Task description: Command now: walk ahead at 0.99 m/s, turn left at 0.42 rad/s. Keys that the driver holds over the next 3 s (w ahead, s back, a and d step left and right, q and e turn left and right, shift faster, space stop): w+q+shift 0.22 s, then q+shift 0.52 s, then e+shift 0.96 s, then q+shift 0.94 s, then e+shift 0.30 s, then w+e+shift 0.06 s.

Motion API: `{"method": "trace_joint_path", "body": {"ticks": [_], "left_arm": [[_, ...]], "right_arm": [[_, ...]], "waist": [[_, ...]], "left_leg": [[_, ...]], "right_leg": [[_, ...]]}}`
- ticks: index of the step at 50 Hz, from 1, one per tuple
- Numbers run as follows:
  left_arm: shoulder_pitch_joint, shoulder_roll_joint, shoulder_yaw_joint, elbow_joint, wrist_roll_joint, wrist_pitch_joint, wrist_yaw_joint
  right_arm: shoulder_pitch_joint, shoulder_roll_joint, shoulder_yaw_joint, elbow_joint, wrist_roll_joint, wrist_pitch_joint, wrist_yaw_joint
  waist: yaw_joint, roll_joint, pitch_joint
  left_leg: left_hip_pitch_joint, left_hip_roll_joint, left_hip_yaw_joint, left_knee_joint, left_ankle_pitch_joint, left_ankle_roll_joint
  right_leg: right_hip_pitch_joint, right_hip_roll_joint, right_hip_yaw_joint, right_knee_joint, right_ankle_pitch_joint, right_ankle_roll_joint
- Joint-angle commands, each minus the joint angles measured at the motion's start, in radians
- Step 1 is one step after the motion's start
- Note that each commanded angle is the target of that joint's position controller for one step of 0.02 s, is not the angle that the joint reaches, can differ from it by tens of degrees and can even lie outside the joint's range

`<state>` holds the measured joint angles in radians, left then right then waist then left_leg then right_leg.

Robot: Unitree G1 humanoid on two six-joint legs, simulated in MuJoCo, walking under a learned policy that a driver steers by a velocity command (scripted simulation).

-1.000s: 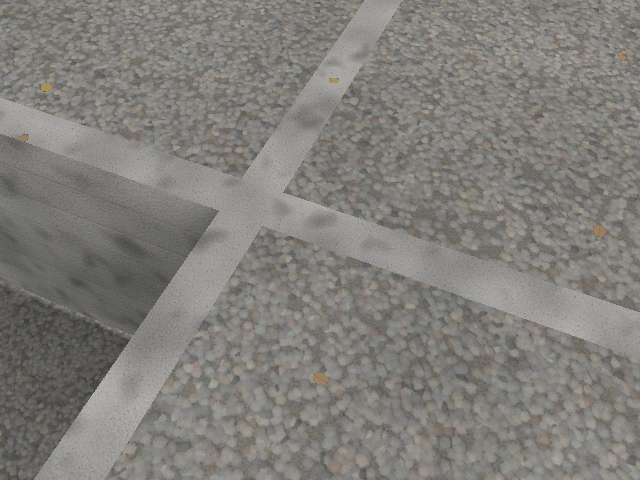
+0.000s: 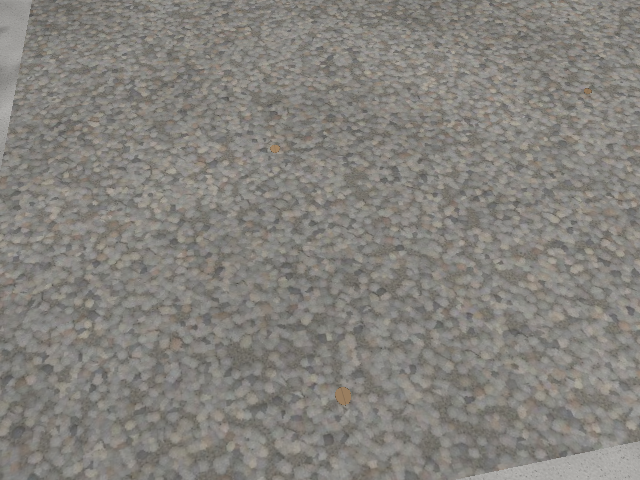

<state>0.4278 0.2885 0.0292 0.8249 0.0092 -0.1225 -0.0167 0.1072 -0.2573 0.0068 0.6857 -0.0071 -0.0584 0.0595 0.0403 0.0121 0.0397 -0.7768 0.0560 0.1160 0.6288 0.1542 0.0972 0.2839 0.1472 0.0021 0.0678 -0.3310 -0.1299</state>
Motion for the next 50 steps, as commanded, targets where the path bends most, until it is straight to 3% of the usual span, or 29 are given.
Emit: {"method": "trace_joint_path", "body": {"ticks": [1, 3, 4, 5, 6, 7, 8, 9, 11, 13, 17, 18, 22, 23, 24, 25, 26, 28, 31, 33, 37, 42, 44, 45, 46, 47, 48, 49, 50], "left_arm": [[-0.023, 0.198, 0.048, -0.034, 0.029, -0.001, 0.036], [-0.125, 0.223, 0.061, -0.061, 0.067, 0.037, 0.059], [-0.231, 0.237, 0.068, -0.079, 0.057, 0.047, 0.062], [-0.239, 0.043, 0.022, -0.129, 0.057, 0.014, 0.039], [-0.088, 0.019, -0.008, -0.196, -0.001, -0.001, 0.024], [-0.158, 0.092, -0.014, -0.185, 0.022, -0.014, 0.022], [-0.214, 0.113, -0.014, -0.196, 0.032, -0.022, 0.012], [-0.259, 0.097, -0.021, -0.217, 0.052, -0.013, 0.012], [-0.251, 0.069, -0.038, -0.221, 0.080, 0.038, 0.009], [-0.291, 0.065, -0.048, -0.250, 0.069, 0.055, 0.010], [-0.449, 0.013, -0.068, -0.313, 0.035, 0.046, 0.007], [-0.551, 0.008, -0.049, -0.357, -0.001, 0.005, 0.024], [-0.477, 0.109, 0.015, -0.362, -0.027, -0.019, 0.052], [-0.337, 0.117, 0.027, -0.330, -0.015, -0.020, 0.056], [-0.120, 0.132, 0.032, -0.277, 0.000, -0.009, 0.058], [-0.080, 0.144, 0.019, -0.280, 0.035, 0.010, 0.047], [-0.130, 0.163, 0.038, -0.264, 0.007, 0.025, 0.034], [-0.308, 0.035, 0.017, -0.315, 0.003, 0.059, 0.057], [-0.374, 0.060, 0.026, -0.265, 0.014, 0.070, 0.055], [-0.364, 0.088, 0.043, -0.218, 0.014, 0.059, 0.048], [-0.397, 0.144, 0.068, -0.182, 0.003, 0.073, 0.049], [-0.333, 0.177, 0.069, -0.119, -0.030, 0.086, 0.013], [-0.340, 0.123, 0.040, -0.095, -0.045, 0.084, -0.002], [-0.295, 0.062, 0.015, -0.071, -0.040, 0.075, -0.013], [-0.245, 0.011, -0.009, -0.080, 0.004, 0.068, -0.028], [-0.205, 0.028, -0.002, -0.084, -0.008, 0.075, -0.028], [-0.254, 0.138, 0.028, -0.088, -0.028, 0.088, -0.016], [-0.257, 0.183, 0.056, -0.092, -0.048, 0.102, -0.007], [-0.228, 0.178, 0.066, -0.075, -0.049, 0.120, 0.008]], "right_arm": [[0.067, -0.131, -0.040, -0.011, 0.003, -0.007, -0.005], [0.448, -0.208, -0.078, 0.112, 0.005, 0.006, -0.017], [0.665, -0.244, -0.107, 0.166, 0.003, 0.014, -0.030], [0.626, -0.267, -0.120, 0.197, 0.007, 0.037, -0.036], [0.449, -0.296, -0.121, 0.133, -0.018, 0.030, -0.032], [0.374, -0.214, -0.117, 0.085, -0.014, 0.026, -0.036], [0.352, -0.154, -0.102, 0.104, -0.006, 0.026, -0.040], [0.342, -0.140, -0.096, 0.118, -0.003, 0.017, -0.041], [0.326, -0.150, -0.089, 0.128, -0.005, -0.007, -0.050], [0.314, -0.194, -0.098, 0.118, -0.001, -0.027, -0.045], [0.369, -0.194, -0.111, 0.143, 0.024, -0.013, -0.042], [0.388, -0.126, -0.095, 0.116, 0.077, -0.014, -0.065], [0.320, -0.176, -0.113, 0.106, 0.052, 0.019, -0.099], [0.265, -0.165, -0.112, 0.078, 0.051, 0.026, -0.102], [0.260, -0.089, -0.091, 0.036, 0.024, 0.034, -0.103], [0.458, 0.030, -0.056, 0.022, 0.004, 0.039, -0.096], [0.577, -0.094, -0.061, 0.004, 0.037, 0.044, -0.077], [0.344, -0.199, -0.099, -0.035, 0.044, 0.077, -0.089], [0.257, -0.139, -0.098, -0.094, 0.033, 0.101, -0.096], [0.220, -0.084, -0.084, -0.126, 0.029, 0.096, -0.098], [0.172, -0.118, -0.091, -0.143, 0.030, 0.102, -0.081], [0.069, -0.103, -0.071, -0.174, 0.016, 0.095, -0.063], [0.121, -0.080, -0.065, -0.138, 0.002, 0.083, -0.060], [0.133, -0.104, -0.069, -0.131, -0.006, 0.080, -0.067], [0.152, -0.199, -0.083, -0.153, -0.025, 0.083, -0.083], [0.066, -0.216, -0.086, -0.166, -0.041, 0.089, -0.092], [0.051, -0.215, -0.097, -0.171, -0.039, 0.084, -0.089], [0.048, -0.222, -0.104, -0.156, -0.033, 0.079, -0.090], [0.029, -0.213, -0.103, -0.153, -0.025, 0.074, -0.093]], "waist": [[-0.093, -0.115, -0.027], [-0.280, -0.119, -0.183], [-0.426, -0.051, -0.206], [-0.273, 0.323, -0.157], [-0.115, 0.355, -0.346], [-0.147, 0.079, -0.267], [-0.095, -0.081, -0.133], [-0.059, -0.138, -0.057], [-0.002, -0.130, 0.031], [0.006, -0.101, 0.083], [-0.083, -0.007, 0.013], [-0.138, -0.043, -0.021], [-0.063, 0.110, -0.109], [0.017, 0.122, -0.194], [0.082, 0.074, -0.372], [-0.017, -0.209, -0.526], [-0.067, -0.332, -0.633], [-0.036, -0.111, -0.317], [-0.081, -0.081, -0.100], [-0.076, -0.106, -0.102], [-0.076, -0.089, -0.175], [-0.040, -0.097, -0.149], [-0.079, -0.086, -0.162], [-0.077, -0.070, -0.170], [-0.043, 0.082, -0.240], [-0.017, 0.233, -0.237], [-0.071, 0.199, -0.191], [-0.071, 0.205, -0.142], [-0.059, 0.175, -0.130]], "left_leg": [[0.336, -0.134, 0.048, -0.011, -0.052, 0.048], [0.650, -0.192, 0.039, 0.001, -0.157, 0.080], [0.833, -0.137, -0.055, -0.095, -0.217, 0.148], [1.099, 0.015, -0.329, 0.049, -0.055, 0.208], [1.233, 0.191, -0.895, -0.216, -0.424, 0.416], [1.112, 0.207, -0.960, -0.369, -0.641, 0.378], [0.892, 0.177, -0.877, -0.416, -0.700, 0.310], [0.726, 0.131, -0.790, -0.430, -0.629, 0.270], [0.492, 0.046, -0.655, -0.456, -0.547, 0.245], [0.364, 0.000, -0.552, -0.461, -0.163, 0.247], [0.396, -0.124, -0.385, -0.317, 0.346, 0.096], [0.391, -0.140, -0.464, -0.298, 0.146, 0.061], [0.531, -0.160, -0.536, -0.072, 0.046, -0.037], [0.516, -0.201, -0.496, 0.104, 0.056, -0.087], [0.404, -0.225, -0.423, 0.415, -0.316, -0.128], [0.178, -0.294, -0.390, 0.724, -0.999, -0.144], [0.114, -0.153, -0.370, 0.917, -0.852, -0.156], [0.032, -0.050, -0.240, 0.876, -0.632, -0.188], [0.140, 0.016, -0.188, 0.727, -0.582, -0.190], [0.154, 0.035, -0.166, 0.603, -0.571, -0.190], [0.220, 0.075, -0.162, 0.427, -0.405, -0.163], [0.404, -0.018, -0.125, 0.120, -0.432, -0.110], [0.592, -0.049, -0.106, -0.167, -0.299, -0.076], [0.739, -0.019, -0.143, -0.271, -0.189, -0.056], [0.887, 0.220, -0.374, -0.234, 0.163, 0.001], [0.777, 0.346, -0.431, -0.237, 0.081, 0.151], [0.685, 0.312, -0.401, -0.264, -0.010, 0.185], [0.666, 0.293, -0.359, -0.272, -0.013, 0.176], [0.647, 0.282, -0.317, -0.278, -0.011, 0.159]], "right_leg": [[-0.127, -0.293, -0.095, 0.178, 1.445, 0.089], [-0.158, -0.303, -0.115, 0.660, 1.602, 0.105], [-0.321, -0.209, -0.157, 1.160, 1.365, 0.110], [-0.853, 0.013, -0.087, 1.616, -0.070, 0.142], [-1.115, 0.003, 0.110, 1.748, -0.166, 0.154], [-1.125, -0.074, 0.153, 1.638, -0.046, 0.121], [-1.068, -0.133, 0.148, 1.480, 0.033, 0.097], [-1.011, -0.168, 0.133, 1.373, 0.026, 0.100], [-0.924, -0.210, 0.105, 1.256, 0.000, 0.133], [-0.868, -0.226, 0.048, 1.072, 0.040, 0.167], [-0.714, -0.133, -0.047, 0.661, 0.379, 0.166], [-0.665, -0.049, 0.016, 0.527, 0.397, 0.178], [-0.478, -0.028, 0.075, 0.294, 0.545, 0.168], [-0.319, -0.063, 0.076, 0.259, 0.661, 0.152], [-0.030, -0.270, 0.212, 0.394, 0.813, 0.081], [0.204, -0.583, 0.533, 0.529, 1.266, -0.063], [0.190, -0.738, 0.780, 0.457, 0.826, -0.189], [-0.139, -0.528, 0.478, 0.322, 0.352, -0.119], [-0.511, -0.405, 0.214, 0.226, 0.477, -0.085], [-0.524, -0.412, 0.127, 0.204, 0.644, -0.108], [-0.477, -0.463, 0.042, 0.189, 0.552, -0.122], [-0.510, -0.426, 0.012, 0.237, 0.489, -0.113], [-0.540, -0.381, 0.007, 0.321, 0.411, -0.056], [-0.611, -0.328, -0.011, 0.367, 0.324, 0.019], [-0.706, -0.246, -0.065, 0.522, -0.011, 0.115], [-0.779, -0.206, -0.058, 0.617, -0.256, 0.165], [-0.777, -0.206, -0.032, 0.773, -0.261, 0.184], [-0.846, -0.190, -0.035, 0.921, -0.258, 0.191], [-0.874, -0.199, -0.011, 1.020, -0.244, 0.198]]}}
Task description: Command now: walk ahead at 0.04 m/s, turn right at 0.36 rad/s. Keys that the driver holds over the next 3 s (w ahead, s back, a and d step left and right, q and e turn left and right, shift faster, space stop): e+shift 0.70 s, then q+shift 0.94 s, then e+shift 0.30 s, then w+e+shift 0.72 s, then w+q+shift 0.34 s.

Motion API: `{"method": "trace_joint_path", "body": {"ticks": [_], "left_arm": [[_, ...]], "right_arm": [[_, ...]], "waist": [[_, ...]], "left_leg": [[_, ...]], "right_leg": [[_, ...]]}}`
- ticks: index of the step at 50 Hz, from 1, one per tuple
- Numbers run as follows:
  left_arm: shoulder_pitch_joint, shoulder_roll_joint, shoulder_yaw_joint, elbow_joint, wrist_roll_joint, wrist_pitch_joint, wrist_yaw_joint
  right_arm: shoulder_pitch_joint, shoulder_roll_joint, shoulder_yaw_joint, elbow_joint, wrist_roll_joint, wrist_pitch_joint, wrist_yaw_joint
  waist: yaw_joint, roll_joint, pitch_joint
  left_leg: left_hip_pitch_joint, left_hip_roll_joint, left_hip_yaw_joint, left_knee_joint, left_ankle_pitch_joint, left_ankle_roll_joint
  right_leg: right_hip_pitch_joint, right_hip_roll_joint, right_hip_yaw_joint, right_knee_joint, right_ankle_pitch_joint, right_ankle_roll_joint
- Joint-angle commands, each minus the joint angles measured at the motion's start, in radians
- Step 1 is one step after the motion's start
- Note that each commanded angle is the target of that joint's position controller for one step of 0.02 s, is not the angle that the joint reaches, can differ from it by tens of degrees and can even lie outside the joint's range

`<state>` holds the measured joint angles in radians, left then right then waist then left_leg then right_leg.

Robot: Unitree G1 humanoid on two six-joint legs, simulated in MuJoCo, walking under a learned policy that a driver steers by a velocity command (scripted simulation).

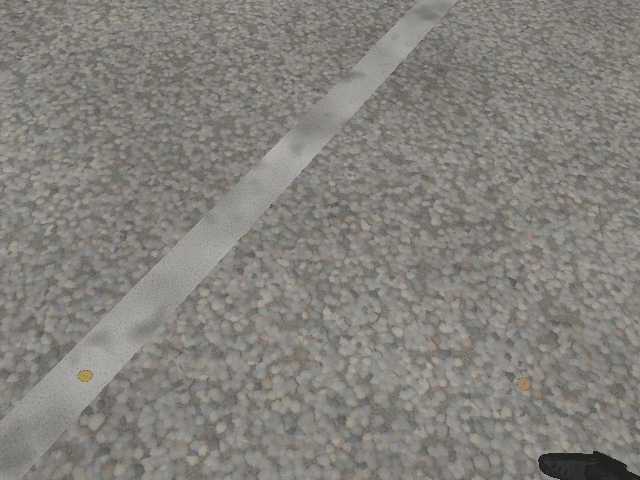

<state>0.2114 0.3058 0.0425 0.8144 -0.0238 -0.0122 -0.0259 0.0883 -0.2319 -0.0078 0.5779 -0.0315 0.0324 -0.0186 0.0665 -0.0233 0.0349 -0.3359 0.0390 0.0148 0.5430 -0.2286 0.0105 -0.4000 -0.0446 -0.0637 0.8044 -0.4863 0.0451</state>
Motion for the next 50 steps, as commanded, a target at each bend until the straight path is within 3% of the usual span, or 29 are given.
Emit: {"method": "trace_joint_path", "body": {"ticks": [1, 3, 6, 7, 10, 12, 13, 14, 15, 16, 17, 18, 19, 21, 23, 26, 30, 35, 37, 38, 39, 40, 41, 42, 43, 44, 46, 47, 50], "left_arm": [[0.018, 0.152, 0.060, -0.059, -0.008, 0.029, 0.030], [0.043, 0.100, 0.056, -0.065, -0.006, 0.053, 0.044], [-0.007, 0.039, 0.040, -0.116, 0.000, 0.064, 0.035], [-0.025, 0.031, 0.037, -0.137, 0.002, 0.063, 0.025], [-0.007, 0.058, 0.048, -0.173, 0.002, 0.065, -0.002], [0.060, 0.057, 0.059, -0.163, 0.003, 0.070, -0.005], [0.098, 0.090, 0.076, -0.152, 0.011, 0.069, 0.006], [0.135, 0.246, 0.120, -0.166, 0.019, 0.060, 0.031], [0.137, 0.295, 0.120, -0.200, 0.053, 0.036, 0.024], [0.140, 0.264, 0.114, -0.205, 0.063, 0.012, 0.012], [0.100, 0.240, 0.108, -0.209, 0.044, -0.002, 0.017], [0.038, 0.201, 0.099, -0.218, 0.012, 0.002, 0.028], [-0.016, 0.167, 0.087, -0.235, -0.006, 0.012, 0.041], [-0.040, 0.145, 0.078, -0.256, 0.000, 0.030, 0.059], [-0.021, 0.158, 0.085, -0.262, 0.003, 0.036, 0.069], [-0.023, 0.179, 0.095, -0.275, -0.001, 0.045, 0.078], [-0.050, 0.191, 0.101, -0.297, 0.002, 0.057, 0.073], [-0.087, 0.194, 0.103, -0.321, -0.004, 0.065, 0.060], [-0.124, 0.164, 0.085, -0.326, -0.006, 0.067, 0.059], [-0.076, 0.120, 0.068, -0.314, 0.004, 0.066, 0.060], [0.004, 0.048, 0.041, -0.295, 0.029, 0.063, 0.056], [-0.027, 0.088, 0.053, -0.319, 0.025, 0.053, 0.058], [-0.001, 0.136, 0.063, -0.287, 0.036, 0.044, 0.061], [-0.012, 0.138, 0.063, -0.260, 0.041, 0.042, 0.056], [-0.025, 0.114, 0.059, -0.244, 0.049, 0.043, 0.052], [-0.051, 0.096, 0.055, -0.250, 0.050, 0.039, 0.050], [-0.109, 0.066, 0.048, -0.255, 0.033, 0.026, 0.047], [-0.117, 0.063, 0.050, -0.253, 0.022, 0.021, 0.049], [-0.103, 0.065, 0.058, -0.232, -0.001, 0.009, 0.053]], "right_arm": [[0.013, -0.214, -0.083, -0.044, 0.011, -0.024, -0.018], [-0.031, -0.162, -0.073, -0.041, 0.011, -0.030, -0.025], [-0.053, -0.144, -0.079, -0.026, 0.012, -0.030, -0.036], [-0.044, -0.155, -0.086, -0.018, 0.014, -0.029, -0.038], [-0.020, -0.188, -0.106, 0.011, 0.031, -0.029, -0.035], [-0.038, -0.180, -0.110, 0.027, 0.053, -0.028, -0.031], [0.011, -0.147, -0.107, 0.051, 0.053, -0.025, -0.025], [0.020, -0.100, -0.096, 0.025, 0.018, -0.022, -0.020], [-0.116, -0.089, -0.085, -0.044, 0.005, -0.029, -0.025], [-0.153, -0.129, -0.095, -0.043, 0.018, -0.034, -0.028], [-0.145, -0.130, -0.098, -0.034, 0.030, -0.039, -0.033], [-0.118, -0.140, -0.105, -0.012, 0.023, -0.040, -0.042], [-0.100, -0.155, -0.111, -0.006, 0.016, -0.040, -0.047], [-0.068, -0.138, -0.111, 0.009, 0.016, -0.044, -0.037], [-0.061, -0.114, -0.102, 0.020, 0.022, -0.049, -0.030], [-0.071, -0.106, -0.097, 0.026, 0.027, -0.054, -0.025], [-0.077, -0.123, -0.100, 0.034, 0.032, -0.064, -0.013], [-0.044, -0.155, -0.111, 0.043, 0.039, -0.088, 0.004], [0.039, -0.169, -0.114, 0.076, 0.032, -0.095, 0.015], [0.032, -0.182, -0.114, 0.072, 0.022, -0.094, 0.018], [-0.017, -0.206, -0.107, 0.039, 0.002, -0.086, 0.015], [-0.015, -0.197, -0.098, 0.050, -0.033, -0.084, 0.016], [-0.052, -0.126, -0.074, 0.033, -0.018, -0.091, 0.022], [-0.075, -0.087, -0.058, 0.032, 0.000, -0.090, 0.025], [-0.067, -0.105, -0.060, 0.035, 0.019, -0.081, 0.026], [-0.058, -0.148, -0.072, 0.035, 0.040, -0.069, 0.023], [0.009, -0.246, -0.109, 0.033, 0.049, -0.040, 0.011], [0.044, -0.263, -0.119, 0.031, 0.048, -0.031, 0.007], [0.063, -0.247, -0.126, 0.018, 0.060, -0.017, -0.003]], "waist": [[-0.066, 0.207, -0.108], [-0.039, 0.175, -0.098], [-0.051, 0.164, -0.113], [-0.063, 0.167, -0.128], [-0.064, 0.185, -0.155], [-0.024, 0.158, -0.152], [-0.022, 0.064, -0.126], [-0.038, -0.277, -0.086], [-0.001, -0.342, -0.120], [0.031, -0.188, -0.165], [-0.001, -0.128, -0.141], [-0.036, -0.058, -0.126], [-0.060, -0.070, -0.123], [-0.076, -0.081, -0.152], [-0.069, -0.062, -0.164], [-0.061, -0.084, -0.156], [-0.051, -0.125, -0.132], [-0.050, -0.162, -0.144], [-0.082, -0.158, -0.182], [-0.058, -0.100, -0.198], [-0.006, 0.122, -0.210], [0.009, 0.322, -0.130], [0.007, 0.238, -0.117], [0.006, 0.172, -0.109], [-0.002, 0.147, -0.103], [-0.020, 0.151, -0.074], [-0.062, 0.170, -0.058], [-0.077, 0.179, -0.074], [-0.080, 0.226, -0.116]], "left_leg": [[0.170, 0.299, -0.173, -0.197, 0.384, 0.233], [0.137, 0.281, -0.092, -0.201, 0.373, 0.209], [0.146, 0.273, -0.011, -0.182, 0.309, 0.186], [0.161, 0.287, -0.004, -0.172, 0.321, 0.188], [0.193, 0.331, 0.007, -0.124, 0.355, 0.175], [0.146, 0.315, 0.065, -0.029, 0.272, 0.108], [0.069, 0.252, 0.120, 0.101, 0.119, 0.042], [-0.207, 0.106, 0.218, 0.441, -0.227, -0.072], [-0.426, -0.049, 0.030, 0.668, -0.484, -0.106], [-0.460, -0.039, -0.076, 0.751, -0.448, -0.082], [-0.468, -0.030, -0.108, 0.746, -0.358, -0.057], [-0.468, -0.010, -0.122, 0.705, -0.270, -0.053], [-0.439, -0.006, -0.130, 0.663, -0.207, -0.054], [-0.376, -0.039, -0.121, 0.629, -0.125, -0.065], [-0.362, -0.068, -0.124, 0.524, -0.084, -0.077], [-0.330, -0.096, -0.142, 0.369, -0.057, -0.092], [-0.242, -0.122, -0.157, 0.234, -0.056, -0.090], [-0.103, -0.132, -0.172, 0.050, -0.078, -0.064], [0.046, -0.091, -0.131, -0.122, 0.083, -0.038], [0.152, -0.013, -0.190, -0.166, 0.190, -0.004], [0.221, 0.167, -0.391, -0.224, 0.338, 0.071], [0.137, 0.278, -0.618, -0.269, 0.373, 0.248], [0.099, 0.285, -0.644, -0.269, 0.271, 0.286], [0.089, 0.222, -0.540, -0.252, 0.189, 0.239], [0.105, 0.154, -0.482, -0.244, 0.114, 0.192], [0.121, 0.124, -0.478, -0.230, 0.115, 0.173], [0.138, 0.066, -0.458, -0.202, 0.187, 0.161], [0.179, 0.066, -0.484, -0.197, 0.196, 0.168], [0.249, 0.072, -0.555, -0.192, 0.214, 0.173]], "right_leg": [[-0.194, -0.012, 0.067, 0.343, -0.056, 0.034], [-0.184, -0.018, 0.054, 0.367, 0.013, 0.048], [-0.128, -0.048, 0.033, 0.187, 0.095, 0.040], [-0.100, -0.051, 0.024, 0.125, 0.104, 0.030], [-0.023, -0.031, -0.022, -0.008, 0.116, -0.010], [0.091, 0.010, -0.065, -0.174, 0.238, -0.058], [0.166, 0.029, -0.010, -0.281, 0.358, -0.101], [0.300, -0.200, 0.359, -0.384, 0.808, -0.218], [0.339, -0.322, 0.657, -0.449, 0.887, -0.413], [0.374, -0.315, 0.618, -0.472, 0.763, -0.417], [0.371, -0.266, 0.557, -0.459, 0.694, -0.366], [0.354, -0.222, 0.492, -0.445, 0.654, -0.310], [0.318, -0.196, 0.458, -0.439, 0.639, -0.280], [0.290, -0.149, 0.425, -0.435, 0.649, -0.261], [0.305, -0.125, 0.430, -0.429, 0.631, -0.252], [0.291, -0.104, 0.477, -0.425, 0.520, -0.245], [0.220, -0.077, 0.560, -0.419, 0.414, -0.237], [0.219, -0.046, 0.663, -0.371, 0.494, -0.225], [0.215, -0.021, 0.606, -0.299, 0.522, -0.189], [0.168, 0.019, 0.563, -0.247, 0.392, -0.157], [0.099, 0.133, 0.429, -0.072, 0.044, -0.102], [-0.019, 0.207, 0.335, 0.068, -0.190, -0.034], [-0.007, 0.140, 0.365, 0.167, -0.146, 0.010], [0.016, 0.102, 0.331, 0.157, -0.080, 0.036], [0.017, 0.084, 0.270, 0.100, -0.051, 0.055], [-0.004, 0.071, 0.239, 0.031, -0.014, 0.066], [0.018, 0.116, 0.164, -0.073, -0.014, 0.063], [0.015, 0.133, 0.158, -0.110, -0.015, 0.058], [0.035, 0.146, 0.176, -0.223, 0.036, 0.037]]}}
Over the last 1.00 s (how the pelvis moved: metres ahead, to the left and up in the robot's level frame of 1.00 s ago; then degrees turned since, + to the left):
0.57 0.07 0.02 41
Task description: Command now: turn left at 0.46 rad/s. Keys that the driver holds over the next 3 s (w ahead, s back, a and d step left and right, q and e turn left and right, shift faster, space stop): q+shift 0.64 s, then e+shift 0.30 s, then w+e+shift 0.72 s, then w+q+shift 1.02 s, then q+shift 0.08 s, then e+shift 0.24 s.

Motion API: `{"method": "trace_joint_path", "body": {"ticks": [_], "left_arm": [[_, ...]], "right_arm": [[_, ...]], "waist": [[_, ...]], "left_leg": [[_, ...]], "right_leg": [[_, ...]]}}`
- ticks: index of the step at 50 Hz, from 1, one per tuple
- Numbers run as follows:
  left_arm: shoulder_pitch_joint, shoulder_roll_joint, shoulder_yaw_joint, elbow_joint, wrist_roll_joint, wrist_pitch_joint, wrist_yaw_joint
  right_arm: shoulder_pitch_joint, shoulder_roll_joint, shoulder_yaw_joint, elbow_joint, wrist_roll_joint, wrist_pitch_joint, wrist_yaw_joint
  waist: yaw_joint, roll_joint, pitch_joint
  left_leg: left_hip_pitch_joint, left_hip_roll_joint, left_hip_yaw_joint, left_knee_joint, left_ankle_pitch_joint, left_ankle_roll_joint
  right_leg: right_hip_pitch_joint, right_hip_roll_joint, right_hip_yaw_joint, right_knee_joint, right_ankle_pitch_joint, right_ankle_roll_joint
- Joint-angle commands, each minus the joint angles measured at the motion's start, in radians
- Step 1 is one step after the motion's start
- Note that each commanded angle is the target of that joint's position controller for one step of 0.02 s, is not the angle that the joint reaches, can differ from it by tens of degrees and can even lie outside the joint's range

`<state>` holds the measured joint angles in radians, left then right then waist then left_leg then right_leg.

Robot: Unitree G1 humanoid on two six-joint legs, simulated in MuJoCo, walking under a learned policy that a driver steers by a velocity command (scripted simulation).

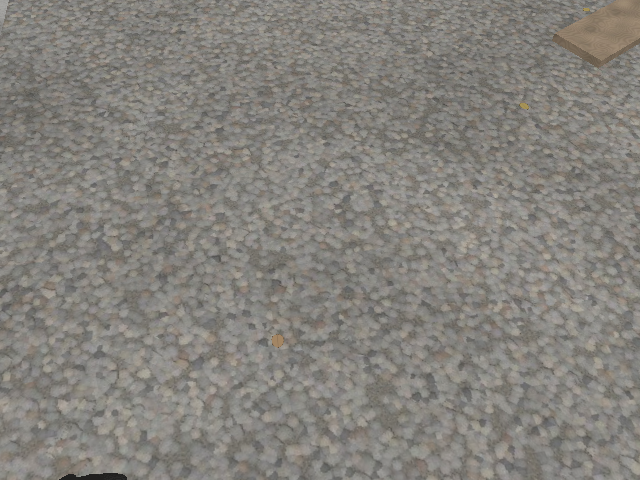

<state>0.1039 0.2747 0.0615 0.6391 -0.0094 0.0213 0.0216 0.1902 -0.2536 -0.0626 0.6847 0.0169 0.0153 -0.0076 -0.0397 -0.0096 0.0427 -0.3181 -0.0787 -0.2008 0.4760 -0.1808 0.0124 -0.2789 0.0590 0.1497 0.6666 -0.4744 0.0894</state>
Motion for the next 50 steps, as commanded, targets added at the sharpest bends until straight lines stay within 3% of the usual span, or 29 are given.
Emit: {"method": "trace_joint_path", "body": {"ticks": [1, 3, 4, 5, 6, 7, 8, 10, 13, 17, 20, 23, 24, 25, 26, 27, 28, 29, 30, 33, 36, 39, 40, 42, 44, 47, 48, 49, 50], "left_arm": [[0.017, 0.095, 0.041, -0.046, -0.018, -0.031, 0.004], [0.079, 0.098, 0.050, -0.010, -0.017, -0.042, -0.004], [0.112, 0.124, 0.060, 0.007, -0.012, -0.042, -0.004], [0.123, 0.190, 0.075, 0.008, 0.014, -0.038, -0.002], [0.072, 0.227, 0.082, 0.002, 0.051, -0.035, -0.008], [0.019, 0.165, 0.065, -0.027, 0.060, -0.041, -0.002], [-0.026, 0.116, 0.050, -0.040, 0.049, -0.042, 0.009], [-0.052, 0.100, 0.042, -0.036, 0.015, -0.040, 0.024], [0.022, 0.128, 0.047, -0.018, 0.021, -0.024, 0.034], [0.061, 0.186, 0.063, -0.006, 0.019, -0.007, 0.024], [0.035, 0.219, 0.075, -0.004, 0.002, -0.013, 0.005], [0.025, 0.217, 0.080, 0.009, -0.029, -0.034, -0.015], [0.019, 0.199, 0.076, 0.016, -0.036, -0.040, -0.018], [0.063, 0.170, 0.068, 0.027, -0.026, -0.051, -0.025], [0.072, 0.066, 0.035, -0.035, 0.046, -0.059, -0.031], [0.013, 0.113, 0.037, -0.049, 0.045, -0.064, -0.026], [-0.056, 0.159, 0.047, -0.057, 0.012, -0.061, -0.020], [-0.063, 0.158, 0.047, -0.061, 0.008, -0.059, -0.011], [-0.051, 0.162, 0.049, -0.046, 0.021, -0.053, 0.002], [0.035, 0.155, 0.048, -0.005, 0.025, -0.041, 0.001], [0.075, 0.112, 0.026, 0.028, 0.015, -0.026, 0.000], [0.065, 0.076, 0.004, 0.029, 0.009, -0.018, -0.008], [0.057, 0.077, 0.001, 0.026, 0.006, -0.018, -0.012], [0.030, 0.122, 0.010, 0.002, -0.004, -0.017, -0.014], [0.025, 0.159, 0.020, -0.021, -0.013, -0.021, -0.016], [0.086, 0.151, 0.021, -0.025, -0.009, -0.031, -0.026], [0.130, 0.169, 0.026, -0.019, -0.007, -0.030, -0.024], [0.208, 0.223, 0.047, 0.011, -0.028, -0.033, -0.018], [0.310, 0.239, 0.058, 0.034, -0.031, -0.043, -0.025]], "right_arm": [[-0.043, -0.220, -0.073, -0.093, 0.018, 0.005, -0.018], [-0.071, -0.211, -0.077, -0.106, 0.034, 0.016, -0.029], [-0.065, -0.190, -0.072, -0.112, 0.034, 0.020, -0.035], [-0.080, -0.143, -0.059, -0.136, 0.029, 0.018, -0.035], [-0.044, -0.141, -0.059, -0.156, 0.026, 0.007, -0.027], [-0.001, -0.217, -0.083, -0.132, 0.006, 0.001, -0.021], [0.024, -0.239, -0.096, -0.106, 0.010, 0.006, -0.015], [0.041, -0.188, -0.083, -0.092, 0.006, 0.024, -0.011], [-0.046, -0.136, -0.053, -0.144, 0.019, 0.027, 0.007], [-0.112, -0.117, -0.032, -0.205, 0.010, 0.026, 0.032], [-0.089, -0.139, -0.039, -0.210, 0.011, 0.035, 0.042], [-0.039, -0.163, -0.059, -0.203, 0.012, 0.057, 0.043], [0.045, -0.184, -0.076, -0.178, 0.009, 0.058, 0.035], [0.160, -0.257, -0.106, -0.151, 0.006, 0.055, 0.014], [0.169, -0.405, -0.130, -0.178, 0.010, 0.047, -0.005], [0.144, -0.363, -0.111, -0.214, -0.032, 0.013, 0.013], [0.104, -0.312, -0.095, -0.205, -0.028, -0.008, 0.023], [0.055, -0.279, -0.087, -0.190, -0.002, -0.015, 0.016], [0.002, -0.254, -0.077, -0.197, 0.014, -0.010, 0.008], [-0.091, -0.240, -0.064, -0.220, -0.010, 0.005, -0.019], [-0.068, -0.196, -0.039, -0.191, -0.021, 0.003, -0.028], [-0.075, -0.120, 0.000, -0.150, -0.043, -0.005, -0.018], [-0.068, -0.112, 0.006, -0.134, -0.052, -0.009, -0.010], [-0.070, -0.155, -0.002, -0.114, -0.057, -0.014, 0.000], [-0.075, -0.205, -0.019, -0.104, -0.042, -0.009, -0.005], [-0.050, -0.204, -0.027, -0.086, -0.011, 0.001, -0.023], [-0.032, -0.189, -0.028, -0.092, -0.013, -0.002, -0.027], [-0.048, -0.147, -0.021, -0.130, -0.036, -0.014, -0.024], [-0.140, -0.125, -0.015, -0.157, -0.026, -0.032, -0.013]], "waist": [[0.033, 0.218, -0.137], [0.071, 0.209, -0.168], [0.074, 0.187, -0.195], [0.070, 0.012, -0.176], [0.032, -0.268, -0.126], [0.024, -0.194, -0.104], [0.004, -0.117, -0.100], [0.004, -0.100, -0.073], [0.065, -0.120, -0.046], [0.103, -0.129, -0.058], [0.083, -0.141, -0.063], [0.042, -0.145, -0.088], [-0.008, -0.111, -0.126], [-0.060, 0.015, -0.180], [0.008, 0.358, -0.221], [-0.052, 0.270, -0.380], [-0.052, 0.149, -0.292], [-0.012, 0.103, -0.194], [0.017, 0.069, -0.147], [0.073, 0.101, -0.157], [0.051, 0.106, -0.197], [0.032, 0.142, -0.173], [0.020, 0.153, -0.148], [0.006, 0.168, -0.076], [0.008, 0.160, -0.032], [0.038, 0.105, -0.053], [0.029, 0.051, -0.097], [0.004, -0.110, -0.112], [0.080, -0.209, -0.049]], "left_leg": [[0.238, 0.185, -0.351, -0.118, 0.183, 0.166], [0.176, 0.154, -0.332, -0.083, 0.180, 0.129], [0.069, 0.121, -0.297, -0.042, 0.106, 0.087], [-0.132, 0.045, -0.177, 0.108, -0.045, 0.035], [-0.302, -0.059, 0.005, 0.287, -0.380, -0.015], [-0.324, 0.022, 0.012, 0.512, -0.420, -0.054], [-0.311, 0.038, 0.033, 0.607, -0.366, -0.066], [-0.373, 0.064, 0.068, 0.712, -0.245, -0.095], [-0.419, 0.111, 0.166, 0.649, -0.161, -0.124], [-0.353, 0.156, 0.217, 0.464, -0.149, -0.115], [-0.219, 0.140, 0.276, 0.336, -0.139, -0.080], [-0.069, 0.100, 0.312, 0.168, -0.113, -0.022], [0.078, 0.063, 0.317, 0.058, -0.032, 0.016], [0.331, 0.083, 0.197, -0.031, 0.256, 0.084], [0.563, 0.358, -0.227, 0.029, 0.794, 0.244], [0.511, 0.473, -0.443, -0.067, 0.589, 0.404], [0.436, 0.430, -0.346, -0.107, 0.435, 0.366], [0.348, 0.363, -0.277, -0.127, 0.293, 0.302], [0.276, 0.316, -0.232, -0.136, 0.217, 0.256], [0.146, 0.258, -0.132, -0.132, 0.293, 0.229], [0.124, 0.245, -0.051, -0.102, 0.364, 0.220], [0.055, 0.235, -0.002, -0.125, 0.203, 0.202], [0.030, 0.241, 0.000, -0.140, 0.122, 0.203], [0.007, 0.262, -0.021, -0.151, -0.003, 0.210], [0.049, 0.291, -0.044, -0.119, 0.041, 0.218], [0.137, 0.291, -0.018, -0.011, 0.200, 0.173], [0.117, 0.243, 0.026, 0.052, -0.032, 0.130], [-0.008, 0.116, 0.139, 0.185, -0.353, 0.074], [-0.239, -0.008, 0.228, 0.353, -0.435, 0.014]], "right_leg": [[-0.059, 0.045, -0.035, -0.142, 0.055, -0.017], [0.086, 0.033, -0.051, -0.318, 0.211, -0.049], [0.225, -0.035, -0.029, -0.351, 0.291, -0.075], [0.321, -0.201, 0.124, -0.352, 0.347, -0.164], [0.286, -0.399, 0.314, -0.378, 0.586, -0.307], [0.238, -0.469, 0.292, -0.362, 0.719, -0.359], [0.220, -0.412, 0.187, -0.337, 0.744, -0.323], [0.244, -0.325, 0.045, -0.300, 0.789, -0.268], [0.272, -0.299, -0.064, -0.311, 0.847, -0.287], [0.298, -0.345, -0.118, -0.320, 0.794, -0.301], [0.241, -0.355, -0.193, -0.296, 0.802, -0.272], [0.227, -0.360, -0.254, -0.171, 0.843, -0.218], [0.172, -0.325, -0.309, -0.029, 0.870, -0.175], [-0.017, -0.255, -0.344, 0.193, 0.694, -0.095], [-0.393, -0.101, -0.332, 0.526, -0.208, -0.006], [-0.456, -0.046, -0.080, 0.672, -0.244, -0.003], [-0.469, -0.076, -0.044, 0.673, -0.163, -0.024], [-0.473, -0.093, -0.042, 0.597, -0.070, -0.041], [-0.449, -0.110, -0.038, 0.524, -0.001, -0.042], [-0.312, -0.074, -0.072, 0.434, 0.125, -0.014], [-0.221, -0.094, -0.104, 0.329, 0.172, 0.014], [-0.095, -0.135, -0.112, 0.185, 0.213, 0.004], [-0.058, -0.138, -0.118, 0.144, 0.217, -0.005], [-0.057, -0.122, -0.139, 0.102, 0.167, -0.029], [-0.104, -0.102, -0.162, 0.058, 0.113, -0.053], [-0.071, -0.092, -0.160, -0.117, 0.286, -0.097], [-0.021, -0.114, -0.092, -0.144, 0.357, -0.139], [0.044, -0.184, 0.073, -0.175, 0.181, -0.231], [0.113, -0.297, 0.386, -0.359, -0.285, -0.363]]}}
Over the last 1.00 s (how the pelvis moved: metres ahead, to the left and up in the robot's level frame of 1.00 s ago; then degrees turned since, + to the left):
0.05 -0.03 0.01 -36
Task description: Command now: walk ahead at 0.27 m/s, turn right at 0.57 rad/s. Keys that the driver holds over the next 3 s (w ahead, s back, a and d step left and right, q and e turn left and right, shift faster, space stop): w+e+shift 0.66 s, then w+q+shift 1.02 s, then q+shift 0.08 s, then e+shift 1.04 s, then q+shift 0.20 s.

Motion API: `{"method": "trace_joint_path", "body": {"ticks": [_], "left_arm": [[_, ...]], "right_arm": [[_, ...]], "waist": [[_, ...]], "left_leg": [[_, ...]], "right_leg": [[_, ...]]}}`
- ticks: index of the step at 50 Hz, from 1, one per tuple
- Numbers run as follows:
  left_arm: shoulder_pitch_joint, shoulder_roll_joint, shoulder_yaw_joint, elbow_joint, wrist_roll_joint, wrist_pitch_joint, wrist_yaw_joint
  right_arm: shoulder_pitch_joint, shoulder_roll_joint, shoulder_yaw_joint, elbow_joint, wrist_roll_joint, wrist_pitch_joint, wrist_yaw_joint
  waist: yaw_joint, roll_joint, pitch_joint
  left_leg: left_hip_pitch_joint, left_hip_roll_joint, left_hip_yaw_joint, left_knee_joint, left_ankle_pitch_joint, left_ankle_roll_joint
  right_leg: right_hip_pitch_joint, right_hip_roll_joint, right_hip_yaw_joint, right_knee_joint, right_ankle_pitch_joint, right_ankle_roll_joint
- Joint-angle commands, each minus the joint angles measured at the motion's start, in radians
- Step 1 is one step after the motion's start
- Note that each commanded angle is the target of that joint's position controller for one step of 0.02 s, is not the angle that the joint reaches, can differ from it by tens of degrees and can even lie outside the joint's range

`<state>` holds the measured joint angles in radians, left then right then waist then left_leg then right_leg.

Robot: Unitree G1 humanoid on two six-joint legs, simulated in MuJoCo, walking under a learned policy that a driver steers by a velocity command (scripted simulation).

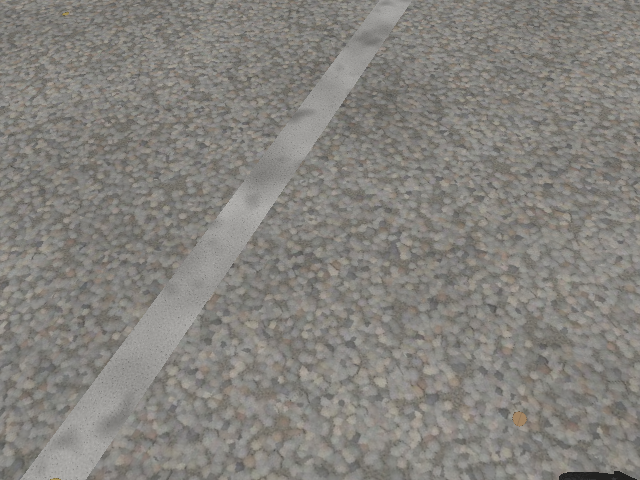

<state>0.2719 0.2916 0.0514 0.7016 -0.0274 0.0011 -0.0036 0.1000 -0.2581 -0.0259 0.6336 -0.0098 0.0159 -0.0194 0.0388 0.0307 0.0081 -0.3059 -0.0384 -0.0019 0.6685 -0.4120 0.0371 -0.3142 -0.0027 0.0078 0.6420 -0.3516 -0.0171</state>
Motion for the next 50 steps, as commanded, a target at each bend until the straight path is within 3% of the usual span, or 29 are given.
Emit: {"method": "trace_joint_path", "body": {"ticks": [1, 2, 5, 8, 9, 11, 13, 14, 15, 16, 17, 18, 20, 22, 27, 30, 31, 33, 34, 36, 37, 38, 39, 40, 41, 42, 44, 46, 50], "left_arm": [[0.225, 0.221, 0.065, -0.013, 0.009, -0.041, -0.004], [0.190, 0.205, 0.061, -0.019, 0.023, -0.058, 0.005], [0.109, 0.174, 0.054, -0.064, -0.003, -0.060, 0.024], [0.088, 0.174, 0.056, -0.091, -0.011, -0.037, 0.038], [0.081, 0.254, 0.088, -0.050, 0.073, -0.011, 0.003], [0.041, 0.211, 0.085, -0.069, 0.055, -0.001, -0.025], [-0.028, 0.184, 0.082, -0.085, 0.044, -0.007, -0.026], [-0.057, 0.150, 0.073, -0.097, 0.045, -0.019, -0.021], [-0.067, 0.053, 0.044, -0.124, 0.042, -0.039, -0.016], [-0.072, 0.012, 0.021, -0.180, 0.016, -0.039, -0.015], [-0.075, 0.063, 0.024, -0.167, 0.033, -0.023, -0.014], [-0.097, 0.097, 0.033, -0.150, 0.055, -0.016, -0.029], [-0.098, 0.110, 0.040, -0.122, 0.067, -0.008, -0.069], [-0.134, 0.094, 0.030, -0.128, 0.067, 0.002, -0.090], [-0.301, 0.073, 0.007, -0.177, 0.064, 0.010, -0.103], [-0.423, 0.056, -0.017, -0.214, 0.066, 0.007, -0.121], [-0.444, 0.043, -0.027, -0.220, 0.063, 0.005, -0.124], [-0.409, 0.039, -0.033, -0.206, 0.060, 0.006, -0.113], [-0.337, 0.047, -0.032, -0.185, 0.068, 0.003, -0.104], [0.051, 0.127, 0.010, -0.060, 0.076, -0.007, -0.067], [0.190, 0.200, 0.045, 0.000, 0.079, -0.009, -0.043], [0.095, 0.297, 0.063, -0.023, 0.089, -0.008, -0.023], [0.127, 0.294, 0.070, -0.061, 0.078, -0.005, -0.015], [0.114, 0.247, 0.063, -0.013, 0.079, -0.014, -0.004], [0.091, 0.190, 0.048, 0.018, 0.080, -0.033, 0.002], [0.040, 0.145, 0.035, 0.025, 0.085, -0.056, 0.003], [0.016, 0.080, 0.012, 0.044, 0.067, -0.090, 0.002], [0.038, 0.053, 0.005, 0.079, 0.049, -0.118, -0.010], [0.078, 0.028, -0.008, 0.114, 0.044, -0.143, -0.024]], "right_arm": [[-0.140, -0.119, -0.053, -0.136, 0.038, -0.057, 0.011], [-0.151, -0.125, -0.059, -0.141, 0.062, -0.084, 0.022], [-0.146, -0.123, -0.063, -0.118, 0.020, -0.141, 0.054], [-0.145, -0.074, -0.054, -0.093, 0.021, -0.153, 0.065], [-0.103, -0.079, -0.036, -0.069, -0.059, -0.093, 0.077], [-0.084, -0.077, -0.035, -0.081, -0.026, -0.056, 0.062], [0.049, -0.120, -0.047, -0.048, 0.000, -0.056, 0.029], [0.187, -0.184, -0.064, -0.017, -0.005, -0.067, 0.009], [0.355, -0.286, -0.086, 0.001, -0.033, -0.082, -0.008], [0.310, -0.376, -0.100, -0.004, -0.056, -0.079, -0.011], [0.216, -0.306, -0.088, -0.023, -0.056, -0.080, -0.003], [0.182, -0.225, -0.065, -0.030, -0.046, -0.082, 0.003], [0.202, -0.174, -0.045, -0.006, -0.038, -0.089, 0.002], [0.271, -0.161, -0.041, 0.036, -0.029, -0.105, 0.008], [0.352, -0.113, -0.026, 0.111, -0.031, -0.130, 0.019], [0.389, -0.125, -0.027, 0.156, -0.033, -0.133, 0.009], [0.400, -0.139, -0.029, 0.170, -0.036, -0.131, 0.005], [0.405, -0.185, -0.035, 0.183, -0.032, -0.125, -0.006], [0.424, -0.212, -0.038, 0.197, -0.030, -0.117, -0.015], [0.374, -0.261, -0.039, 0.194, -0.030, -0.100, -0.017], [0.329, -0.241, -0.037, 0.180, -0.029, -0.096, -0.009], [0.419, -0.083, -0.002, 0.113, 0.002, -0.103, 0.015], [0.347, -0.180, -0.018, 0.077, 0.026, -0.113, 0.010], [0.255, -0.183, -0.023, 0.069, 0.038, -0.115, 0.010], [0.274, -0.148, -0.013, 0.084, 0.034, -0.113, 0.014], [0.279, -0.126, -0.010, 0.107, 0.016, -0.099, 0.023], [0.365, -0.082, -0.004, 0.167, -0.007, -0.049, 0.043], [0.308, -0.065, -0.009, 0.172, -0.005, -0.026, 0.057], [0.100, -0.037, -0.001, 0.113, 0.014, -0.037, 0.070]], "waist": [[0.068, -0.294, 0.054], [0.042, -0.262, 0.085], [0.012, -0.158, 0.027], [0.010, -0.180, 0.005], [0.014, -0.225, -0.004], [-0.005, -0.217, 0.011], [-0.095, -0.165, -0.006], [-0.164, -0.096, -0.049], [-0.235, 0.154, -0.153], [-0.172, 0.302, -0.137], [-0.118, 0.160, -0.051], [-0.102, 0.071, -0.003], [-0.091, 0.081, 0.018], [-0.102, 0.100, 0.037], [-0.102, 0.059, 0.122], [-0.115, 0.039, 0.177], [-0.113, 0.033, 0.181], [-0.068, 0.060, 0.117], [-0.020, 0.096, 0.062], [0.172, 0.131, -0.117], [0.233, 0.077, -0.170], [0.048, -0.239, -0.287], [0.123, -0.099, -0.443], [0.110, -0.026, -0.258], [0.046, 0.019, -0.075], [-0.003, 0.057, -0.016], [-0.076, -0.013, 0.044], [-0.084, -0.036, 0.105], [-0.050, -0.090, 0.164]], "left_leg": [[-0.435, -0.050, -0.056, 0.303, -0.264, -0.005], [-0.493, -0.003, -0.122, 0.363, -0.203, 0.007], [-0.424, 0.028, -0.113, 0.233, -0.006, -0.007], [-0.225, -0.034, -0.041, 0.037, 0.076, -0.062], [-0.160, -0.053, 0.013, 0.026, 0.037, -0.078], [0.002, -0.069, 0.028, -0.086, 0.053, -0.104], [0.264, -0.039, 0.005, -0.215, 0.186, -0.100], [0.471, 0.033, -0.034, -0.208, 0.159, -0.075], [0.618, 0.282, -0.302, -0.322, -0.171, -0.041], [0.540, 0.489, -0.787, -0.532, -0.539, 0.012], [0.434, 0.504, -0.773, -0.513, -0.536, 0.050], [0.377, 0.445, -0.607, -0.477, -0.417, 0.049], [0.329, 0.333, -0.335, -0.493, -0.177, 0.033], [0.339, 0.293, -0.196, -0.503, 0.000, 0.023], [0.345, 0.283, 0.043, -0.535, 0.307, 0.016], [0.333, 0.262, 0.173, -0.569, 0.492, -0.007], [0.339, 0.256, 0.218, -0.555, 0.644, -0.019], [0.359, 0.259, 0.279, -0.436, 1.258, -0.034], [0.361, 0.292, 0.266, -0.333, 1.472, -0.028], [0.230, 0.342, 0.225, 0.074, 1.496, 0.031], [0.016, 0.262, 0.227, 0.426, 1.033, 0.037], [-0.360, 0.105, 0.179, 0.848, -0.067, 0.002], [-0.421, 0.065, -0.045, 0.964, 0.015, 0.029], [-0.474, 0.086, -0.079, 0.936, 0.113, 0.031], [-0.443, 0.126, -0.068, 0.843, 0.143, 0.032], [-0.385, 0.164, -0.085, 0.763, 0.156, 0.032], [-0.281, 0.191, -0.100, 0.687, 0.181, 0.019], [-0.337, 0.194, -0.096, 0.620, 0.227, 0.019], [-0.393, 0.131, 0.030, 0.383, 0.449, 0.043]], "right_leg": [[0.223, -0.328, 0.779, -0.503, -0.624, -0.324], [0.242, -0.340, 0.798, -0.510, -0.587, -0.309], [0.257, -0.231, 0.594, -0.455, -0.317, -0.230], [0.155, -0.124, 0.450, -0.422, -0.165, -0.203], [0.102, -0.053, 0.394, -0.399, -0.165, -0.193], [-0.037, -0.029, 0.402, -0.382, -0.150, -0.174], [-0.189, -0.014, 0.425, -0.289, -0.155, -0.127], [-0.331, 0.017, 0.386, -0.146, -0.177, -0.092], [-0.422, 0.121, 0.240, 0.201, -0.230, -0.067], [-0.598, 0.134, 0.155, 0.427, -0.196, -0.055], [-0.617, 0.014, 0.143, 0.551, -0.086, -0.062], [-0.611, -0.014, 0.111, 0.571, -0.014, -0.059], [-0.565, -0.062, 0.077, 0.575, 0.067, -0.036], [-0.592, -0.072, 0.057, 0.628, 0.134, -0.033], [-0.655, -0.070, 0.011, 0.559, 0.242, -0.036], [-0.571, -0.058, -0.112, 0.349, 0.255, -0.066], [-0.510, -0.040, -0.156, 0.274, 0.239, -0.090], [-0.302, 0.051, -0.246, 0.177, 0.196, -0.144], [-0.176, 0.090, -0.233, 0.152, 0.154, -0.168], [0.287, 0.127, -0.103, 0.063, 0.089, -0.230], [0.551, 0.050, 0.038, -0.039, 0.050, -0.246], [0.813, -0.294, 0.523, -0.116, -0.090, -0.273], [0.803, -0.375, 0.749, -0.269, -0.131, -0.306], [0.650, -0.349, 0.608, -0.327, -0.096, -0.278], [0.427, -0.327, 0.482, -0.373, -0.024, -0.255], [0.291, -0.285, 0.384, -0.403, 0.009, -0.222], [0.125, -0.233, 0.228, -0.476, 0.074, -0.169], [0.103, -0.180, 0.091, -0.513, 0.227, -0.100], [0.122, -0.073, -0.177, -0.551, 0.676, -0.010]]}}
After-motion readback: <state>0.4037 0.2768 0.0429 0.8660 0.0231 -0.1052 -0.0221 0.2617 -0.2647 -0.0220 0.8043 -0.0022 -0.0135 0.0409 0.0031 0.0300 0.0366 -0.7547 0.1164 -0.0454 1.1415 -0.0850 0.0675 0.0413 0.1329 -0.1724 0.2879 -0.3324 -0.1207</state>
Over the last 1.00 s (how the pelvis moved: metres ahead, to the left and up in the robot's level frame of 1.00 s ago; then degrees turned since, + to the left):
0.05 0.05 -0.02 30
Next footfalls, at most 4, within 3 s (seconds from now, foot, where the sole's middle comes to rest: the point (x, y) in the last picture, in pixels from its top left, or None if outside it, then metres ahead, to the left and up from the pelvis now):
0.28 left None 0.19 0.12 -0.76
0.74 right None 0.47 -0.26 -0.76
1.20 left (539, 328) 0.87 -0.42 -0.76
1.60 right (622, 218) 1.22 -0.71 -0.76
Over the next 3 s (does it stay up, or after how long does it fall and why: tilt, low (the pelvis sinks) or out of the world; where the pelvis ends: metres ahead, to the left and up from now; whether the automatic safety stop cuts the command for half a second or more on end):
stays up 1.51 -0.58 0.02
